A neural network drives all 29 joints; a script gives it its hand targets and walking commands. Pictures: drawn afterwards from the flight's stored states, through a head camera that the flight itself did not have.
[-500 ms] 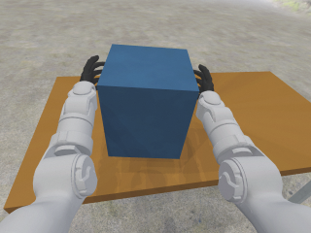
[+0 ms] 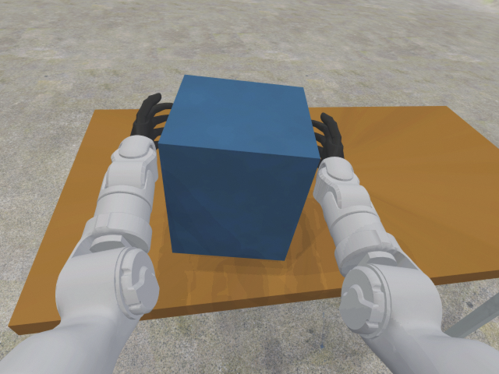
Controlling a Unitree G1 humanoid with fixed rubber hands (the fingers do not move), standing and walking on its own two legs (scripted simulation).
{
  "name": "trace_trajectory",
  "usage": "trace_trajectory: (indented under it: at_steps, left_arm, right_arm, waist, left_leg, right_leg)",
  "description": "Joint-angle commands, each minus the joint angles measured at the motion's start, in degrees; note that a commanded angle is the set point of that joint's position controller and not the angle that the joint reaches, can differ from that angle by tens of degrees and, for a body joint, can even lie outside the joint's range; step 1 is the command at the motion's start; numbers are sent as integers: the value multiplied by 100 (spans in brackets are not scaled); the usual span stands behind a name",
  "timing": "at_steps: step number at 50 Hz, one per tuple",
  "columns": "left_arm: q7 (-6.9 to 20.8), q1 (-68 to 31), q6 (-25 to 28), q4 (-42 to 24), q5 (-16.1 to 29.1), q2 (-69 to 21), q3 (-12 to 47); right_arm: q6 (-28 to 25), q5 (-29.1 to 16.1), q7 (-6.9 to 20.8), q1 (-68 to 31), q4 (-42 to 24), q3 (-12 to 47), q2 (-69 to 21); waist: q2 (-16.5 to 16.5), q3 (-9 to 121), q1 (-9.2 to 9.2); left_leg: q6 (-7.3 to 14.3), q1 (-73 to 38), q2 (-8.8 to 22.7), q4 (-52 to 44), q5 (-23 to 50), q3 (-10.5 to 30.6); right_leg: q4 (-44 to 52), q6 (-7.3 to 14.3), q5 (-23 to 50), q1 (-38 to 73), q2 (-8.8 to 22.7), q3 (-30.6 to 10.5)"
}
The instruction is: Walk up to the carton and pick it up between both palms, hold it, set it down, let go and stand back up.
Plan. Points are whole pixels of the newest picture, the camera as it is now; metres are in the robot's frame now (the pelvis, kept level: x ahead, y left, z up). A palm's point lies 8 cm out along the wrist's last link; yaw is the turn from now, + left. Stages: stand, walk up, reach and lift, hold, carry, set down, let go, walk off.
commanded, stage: set down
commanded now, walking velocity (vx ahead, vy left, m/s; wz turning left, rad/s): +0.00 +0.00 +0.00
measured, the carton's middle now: (236, 171) +0.44 +0.03 +0.11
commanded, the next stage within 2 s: none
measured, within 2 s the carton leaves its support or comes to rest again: rests again in 1.04 s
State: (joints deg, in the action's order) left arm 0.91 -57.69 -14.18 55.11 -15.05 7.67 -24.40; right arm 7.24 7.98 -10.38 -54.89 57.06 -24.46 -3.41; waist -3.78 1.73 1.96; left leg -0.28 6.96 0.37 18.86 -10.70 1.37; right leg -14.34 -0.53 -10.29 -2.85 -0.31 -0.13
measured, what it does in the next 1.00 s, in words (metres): stands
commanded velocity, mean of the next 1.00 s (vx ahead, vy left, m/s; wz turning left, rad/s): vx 0.00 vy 0.00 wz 0.00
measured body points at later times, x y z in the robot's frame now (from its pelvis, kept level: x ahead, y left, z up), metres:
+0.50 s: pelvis +0.01 +0.00 +0.00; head +0.01 +0.03 +0.45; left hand +0.45 +0.18 +0.15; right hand +0.43 -0.12 +0.13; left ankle -0.01 +0.12 -0.75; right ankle -0.03 -0.12 -0.75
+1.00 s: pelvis +0.00 +0.00 +0.00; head +0.02 +0.03 +0.45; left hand +0.44 +0.19 +0.12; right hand +0.42 -0.12 +0.11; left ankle -0.01 +0.12 -0.75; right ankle -0.03 -0.12 -0.75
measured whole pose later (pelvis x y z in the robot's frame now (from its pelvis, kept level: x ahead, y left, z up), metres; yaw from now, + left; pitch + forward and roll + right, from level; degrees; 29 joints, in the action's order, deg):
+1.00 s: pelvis +0.00 +0.00 +0.00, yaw +0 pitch +2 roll +0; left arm 3.3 -53.0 -6.9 54.5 -20.2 3.6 -29.7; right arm 0.2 21.8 -6.2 -47.6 49.1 -36.1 -10.0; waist -2.9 0.1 -0.6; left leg 0.3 10.2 0.4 17.9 -9.6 -1.3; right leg -14.9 -0.9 -10.0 -6.8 0.7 1.3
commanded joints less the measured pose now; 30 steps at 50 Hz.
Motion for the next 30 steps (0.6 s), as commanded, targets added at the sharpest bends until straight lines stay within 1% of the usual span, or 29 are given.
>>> trace_trajectory:
  at_steps: [1,8,11,16,22,30]
  left_arm:
    - [847,-3716,286,-381,274,-3172,1186]
    - [899,-3553,349,-325,120,-3068,1024]
    - [903,-3537,398,-352,89,-3075,1019]
    - [897,-3461,475,-419,62,-3131,1056]
    - [908,-3298,543,-424,4,-3151,1038]
    - [967,-3092,629,-375,-112,-3091,917]
  right_arm:
    - [-449,-19,959,-4259,-1103,1240,-2816]
    - [-511,284,1038,-4015,-1119,1072,-2850]
    - [-557,400,1073,-3918,-1120,1013,-2882]
    - [-663,535,1111,-3790,-1180,1001,-2954]
    - [-775,665,1143,-3666,-1279,1037,-3034]
    - [-868,852,1163,-3434,-1338,1020,-3116]
  waist:
    - [701,2918,-12]
    - [664,2876,-77]
    - [667,2956,-72]
    - [716,3109,-98]
    - [697,3179,-173]
    - [567,3058,-212]
  left_leg:
    - [-403,-908,-225,121,2568,-694]
    - [-376,-828,-213,109,2641,-761]
    - [-383,-850,-201,126,2737,-777]
    - [-408,-954,-187,210,3033,-799]
    - [-381,-893,-182,232,3135,-821]
    - [-292,-618,-190,120,2907,-854]
  right_leg:
    - [-269,-173,2190,902,-216,466]
    - [-324,-197,2239,909,-202,491]
    - [-349,-201,2293,884,-206,510]
    - [-393,-204,2431,831,-217,540]
    - [-445,-231,2584,887,-201,547]
    - [-490,-299,2756,1093,-151,531]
